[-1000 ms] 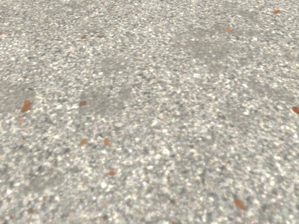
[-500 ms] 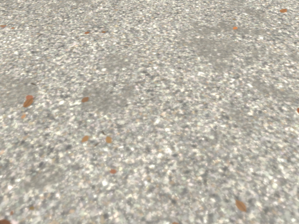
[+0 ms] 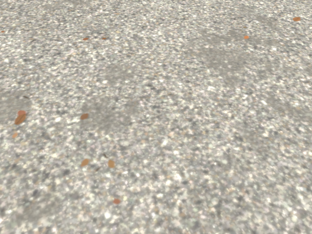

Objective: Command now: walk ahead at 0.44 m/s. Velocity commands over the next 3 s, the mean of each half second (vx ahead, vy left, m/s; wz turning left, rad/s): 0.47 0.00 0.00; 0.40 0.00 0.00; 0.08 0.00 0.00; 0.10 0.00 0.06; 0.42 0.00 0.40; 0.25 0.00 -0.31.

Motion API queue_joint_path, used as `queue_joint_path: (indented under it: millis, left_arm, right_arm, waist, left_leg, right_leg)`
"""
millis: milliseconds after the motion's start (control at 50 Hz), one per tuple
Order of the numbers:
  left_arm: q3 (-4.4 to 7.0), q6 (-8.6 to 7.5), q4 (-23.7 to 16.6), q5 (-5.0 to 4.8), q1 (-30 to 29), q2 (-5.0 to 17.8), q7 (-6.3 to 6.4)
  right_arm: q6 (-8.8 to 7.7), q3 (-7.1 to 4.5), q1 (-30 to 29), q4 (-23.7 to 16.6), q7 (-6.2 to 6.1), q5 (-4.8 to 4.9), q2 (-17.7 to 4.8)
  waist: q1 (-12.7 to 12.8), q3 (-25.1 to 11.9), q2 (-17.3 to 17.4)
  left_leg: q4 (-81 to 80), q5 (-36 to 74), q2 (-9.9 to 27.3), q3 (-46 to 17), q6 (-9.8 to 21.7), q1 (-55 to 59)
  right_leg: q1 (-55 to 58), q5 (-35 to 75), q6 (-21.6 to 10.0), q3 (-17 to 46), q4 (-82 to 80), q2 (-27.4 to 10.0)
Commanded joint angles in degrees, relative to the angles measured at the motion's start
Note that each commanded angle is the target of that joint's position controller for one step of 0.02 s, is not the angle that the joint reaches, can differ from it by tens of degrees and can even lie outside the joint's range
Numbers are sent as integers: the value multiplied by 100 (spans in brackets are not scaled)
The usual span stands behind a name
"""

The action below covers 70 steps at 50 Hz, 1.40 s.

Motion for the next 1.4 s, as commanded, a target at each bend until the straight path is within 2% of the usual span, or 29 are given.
queue_joint_path:
  millis: [20, 100, 160, 200, 240, 260, 280, 300, 320, 340, 400, 480, 600, 700, 760, 800, 820, 840, 860, 900, 940, 1000, 1060, 1180, 1240, 1260, 1280, 1320, 1400]
  left_arm:
    - [7, 26, -389, -15, -450, 111, -31]
    - [-104, 48, -850, -95, -1558, -17, -39]
    - [-102, 53, -1000, -127, -1712, 103, -7]
    - [-17, 17, -895, -126, -1169, 298, 69]
    - [145, -69, -383, -114, 420, 546, 159]
    - [266, -107, -187, 19, 1267, 886, 216]
    - [382, -99, -200, 147, 1605, 1401, 204]
    - [359, -19, -218, -102, 1205, 1196, 137]
    - [269, -32, -343, -175, 441, 912, 130]
    - [177, -95, -393, -169, 98, 548, 105]
    - [15, -251, -142, -128, 285, 113, 167]
    - [31, -338, 2, -134, 805, 414, 184]
    - [-38, -318, 89, -151, 1486, 395, 185]
    - [-46, -290, 256, -78, 1927, 444, 259]
    - [-9, -280, 256, -43, 1713, 576, 306]
    - [-6, -250, 260, -91, 1550, 599, 312]
    - [-64, -273, 115, -196, 1537, 445, 309]
    - [-176, -230, 113, -503, 2431, -155, 273]
    - [15, -183, 180, -318, 2045, 477, 328]
    - [3, -198, -62, -174, 1236, 264, 321]
    - [28, -40, -42, -28, 1235, 143, 261]
    - [-2, 167, 38, -32, 1379, -109, 215]
    - [-55, 264, -26, -52, 977, -98, 272]
    - [-130, 314, -37, -113, 316, 51, 356]
    - [-162, 216, 82, -52, 468, 170, 399]
    - [-130, 144, 104, -13, 597, 445, 423]
    - [-151, 155, 139, -150, 314, 441, 415]
    - [-229, 143, 135, -184, 173, 34, 349]
    - [-219, 141, 302, -208, 405, 47, 412]
  right_arm:
    - [-100, -11, 561, 6, -36, 10, -495]
    - [-116, 40, 619, 26, -59, -2, -521]
    - [-139, 19, 622, 76, -83, -2, -668]
    - [-161, -15, 435, 63, -97, -3, -795]
    - [-118, -57, 246, 31, -102, 13, -914]
    - [-106, -24, 273, -67, -67, 41, -787]
    - [-78, 92, 962, -180, 17, 187, -39]
    - [-51, -79, 568, -192, 30, 97, -642]
    - [-51, -121, -85, -454, 38, 43, -724]
    - [-78, -120, -430, -543, 57, 9, -678]
    - [108, -105, -237, -469, 121, -127, -309]
    - [272, -133, -962, -773, 186, -141, -381]
    - [253, -71, -2487, -1290, 234, -22, -369]
    - [195, -60, -3156, -1553, 220, -9, -441]
    - [118, -128, -2765, -1512, 169, -13, -574]
    - [-6, -245, -1161, -967, 63, -91, -734]
    - [-74, -348, -216, -737, -2, -245, -1095]
    - [-45, -490, 99, -683, 9, -270, -1652]
    - [35, -464, -140, -735, 59, 17, -1429]
    - [-5, -247, -1166, -828, 69, 31, -774]
    - [-27, -109, -1245, -703, 1, 61, -383]
    - [-113, -58, -1132, -577, -16, 13, -535]
    - [-108, -10, -1164, -539, -6, -35, -657]
    - [97, 56, -785, -356, -48, -45, -624]
    - [198, 86, -736, -321, -102, -10, -532]
    - [215, 67, -489, -323, -106, -25, -484]
    - [281, 145, 136, -144, -99, 83, -62]
    - [358, 79, -245, -77, -144, 36, -365]
    - [362, 91, -448, -57, -138, 36, -305]
  waist:
    - [25, 669, 592]
    - [-132, 888, 710]
    - [-68, 862, 789]
    - [250, 530, 774]
    - [927, -276, 645]
    - [1196, -785, 332]
    - [785, -1546, -917]
    - [795, -1450, -343]
    - [499, -395, -205]
    - [387, 41, 98]
    - [-84, 280, 60]
    - [-93, 497, -65]
    - [307, 646, -141]
    - [495, 689, -225]
    - [187, 481, -310]
    - [-464, -258, -211]
    - [-740, -921, 49]
    - [-449, -1896, 1487]
    - [-408, -1882, 427]
    - [-48, -466, 266]
    - [220, -105, 403]
    - [481, -227, 430]
    - [508, -198, 657]
    - [211, -98, 723]
    - [284, 158, 222]
    - [73, 174, -167]
    - [-270, 196, -779]
    - [-54, 500, -400]
    - [23, 319, -128]
  left_leg:
    - [-743, 2378, 1410, -1065, 495, 414]
    - [-809, 3108, 1241, -662, 480, 29]
    - [-696, 3928, 1406, -567, 477, 137]
    - [40, 5447, 1480, -421, 397, 401]
    - [1909, 5692, 1343, -237, 267, 264]
    - [3414, 4033, 1126, -130, 224, -735]
    - [5837, -699, 117, 58, 22, -2661]
    - [6521, -1145, 0, -616, 116, -3318]
    - [6356, -552, 401, -631, 170, -3674]
    - [6002, -160, 591, -609, 176, -3487]
    - [5226, -3, 850, -588, 27, -2627]
    - [4489, 476, 979, -322, -163, -3191]
    - [2636, 1567, 840, 55, -313, -3499]
    - [1852, 1402, 623, 194, -113, -3598]
    - [1496, 736, 316, 309, 170, -2803]
    - [886, 1298, 72, 363, 407, -972]
    - [1079, 2208, 1036, -521, 637, 618]
    - [1002, 4050, 2996, -3098, 1784, 2367]
    - [764, 4754, 2773, -3229, 1733, 1872]
    - [413, 5095, 2285, -1753, 1279, 391]
    - [55, 4849, 1817, -1035, 902, -477]
    - [-11, 5448, 1626, -545, 845, -998]
    - [31, 5298, 1394, -181, 695, -1187]
    - [9, 2901, 1526, -529, 663, -1232]
    - [254, 964, 1283, -687, 235, -1648]
    - [547, 419, 957, -512, 58, -1778]
    - [290, -166, 578, -267, -58, -1398]
    - [213, 360, 672, -372, -137, -754]
    - [169, 683, 842, -447, -140, -694]
  right_leg:
    - [-1377, 348, 126, -161, -168, -69]
    - [-864, 843, 138, -487, -1669, 136]
    - [-178, 938, -93, -607, -2348, 290]
    - [568, 736, -331, -613, -2493, 515]
    - [2226, 781, -567, -542, -2988, 663]
    - [3513, -12, -785, 397, -3136, -196]
    - [4984, -688, -1634, 3395, -3550, -2068]
    - [4540, -1533, -1747, 4483, -4463, -2036]
    - [3625, -1758, -1503, 3473, -4644, -1859]
    - [2832, -1079, -1321, 2827, -4846, -1617]
    - [1750, 473, -925, 1551, -5014, -1046]
    - [1769, 1029, -902, 997, -5252, -859]
    - [2390, 2152, -657, 519, -5249, -654]
    - [3445, 3026, -720, 462, -4894, -907]
    - [3713, 4709, -624, 314, -4155, -1015]
    - [3382, 5367, -373, 70, -2335, -720]
    - [2201, 3564, -232, -33, -865, -471]
    - [233, -1372, 82, -368, 1581, 640]
    - [39, -1680, 41, 521, 2065, 591]
    - [-175, -1077, 75, 585, 1515, 176]
    - [278, -824, 156, 517, 890, 28]
    - [891, -593, 279, 367, 206, 132]
    - [1084, -239, 303, 188, -973, 105]
    - [1559, -36, 259, 73, -2216, 49]
    - [2396, 995, 172, 475, -3663, -305]
    - [2620, 2003, 94, 979, -3736, -818]
    - [2068, 1926, -214, 1190, -3791, -1024]
    - [1423, 1162, -3, 955, -3955, -625]
    - [1847, 1299, 65, 764, -3958, -415]
Next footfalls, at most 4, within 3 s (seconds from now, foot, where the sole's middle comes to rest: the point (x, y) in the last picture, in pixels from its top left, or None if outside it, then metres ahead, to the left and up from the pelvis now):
0.26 right None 0.32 -0.09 -0.78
0.82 left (135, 210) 0.63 0.08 -0.78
1.24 right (178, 200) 0.68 -0.11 -0.78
2.18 left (126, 185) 0.75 0.13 -0.78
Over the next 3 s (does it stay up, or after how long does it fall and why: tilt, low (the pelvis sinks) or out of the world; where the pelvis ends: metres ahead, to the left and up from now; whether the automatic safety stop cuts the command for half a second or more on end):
stays up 1.04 0.12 -0.01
